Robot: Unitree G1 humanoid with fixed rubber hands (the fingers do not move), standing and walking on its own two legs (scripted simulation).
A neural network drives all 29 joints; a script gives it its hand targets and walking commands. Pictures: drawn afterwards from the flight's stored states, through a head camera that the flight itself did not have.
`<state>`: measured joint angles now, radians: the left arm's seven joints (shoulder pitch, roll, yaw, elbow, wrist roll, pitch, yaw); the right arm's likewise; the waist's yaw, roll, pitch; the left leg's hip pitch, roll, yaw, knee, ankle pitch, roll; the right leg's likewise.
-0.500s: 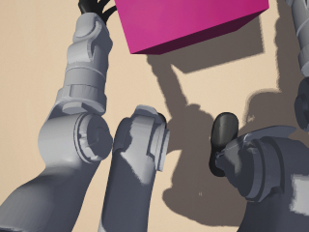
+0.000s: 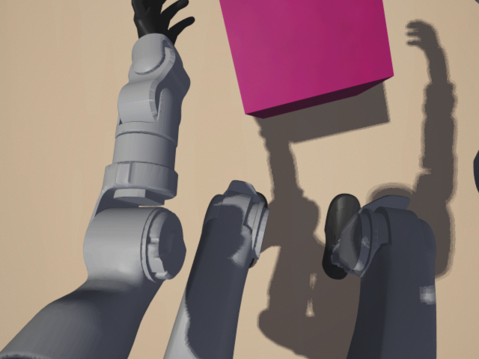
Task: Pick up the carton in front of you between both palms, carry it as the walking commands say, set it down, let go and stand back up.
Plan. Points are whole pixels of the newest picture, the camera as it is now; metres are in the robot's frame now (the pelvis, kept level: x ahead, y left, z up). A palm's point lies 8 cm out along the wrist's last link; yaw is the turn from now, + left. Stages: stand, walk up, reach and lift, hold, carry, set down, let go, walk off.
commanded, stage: set down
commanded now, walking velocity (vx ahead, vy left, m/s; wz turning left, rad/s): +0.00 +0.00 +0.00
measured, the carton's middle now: (300, 47) +0.55 +0.00 -0.32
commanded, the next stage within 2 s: let go in 0.64 s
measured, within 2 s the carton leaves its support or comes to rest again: neither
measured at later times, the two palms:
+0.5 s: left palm out of the picture +0.51 +0.17 +0.03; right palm out of the picture +0.62 -0.21 +0.03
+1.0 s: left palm out of the picture +0.46 +0.17 +0.15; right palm out of the picture +0.51 -0.24 +0.14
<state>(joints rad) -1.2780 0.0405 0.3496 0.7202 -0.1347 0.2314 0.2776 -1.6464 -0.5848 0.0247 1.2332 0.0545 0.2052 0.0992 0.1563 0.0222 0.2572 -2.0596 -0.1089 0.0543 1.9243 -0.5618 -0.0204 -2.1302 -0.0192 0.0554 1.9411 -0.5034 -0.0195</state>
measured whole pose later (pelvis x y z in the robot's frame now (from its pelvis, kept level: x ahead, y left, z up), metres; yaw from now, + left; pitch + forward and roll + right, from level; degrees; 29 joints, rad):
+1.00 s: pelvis +0.05 -0.02 +0.25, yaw -8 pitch +38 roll +2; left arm -0.64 0.09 0.34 0.57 0.10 0.17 -0.08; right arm -0.91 -0.21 -0.26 0.78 -0.19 0.23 -0.08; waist 0.14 -0.02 -0.04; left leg -1.27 0.00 0.00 0.91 -0.32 -0.03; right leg -1.34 0.07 0.05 0.89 -0.22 -0.03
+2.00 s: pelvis +0.12 -0.02 +0.33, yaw -6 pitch -5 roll +0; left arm 0.19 0.22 0.03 0.41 0.04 0.19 -0.05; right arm 0.25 -0.22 -0.03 0.44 0.02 0.10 0.05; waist -0.01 0.01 0.10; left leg -0.09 -0.02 -0.06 0.48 -0.31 0.00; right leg -0.13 0.04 0.01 0.46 -0.25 -0.02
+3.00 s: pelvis +0.15 +0.01 +0.33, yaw -7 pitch -1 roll -1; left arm 0.11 0.36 0.03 0.83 0.03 0.01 0.02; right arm 0.22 -0.34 -0.04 0.74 -0.03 0.00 -0.03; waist -0.01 -0.03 0.01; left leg -0.12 -0.05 -0.03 0.48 -0.34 0.04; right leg -0.18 0.01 0.04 0.48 -0.29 0.01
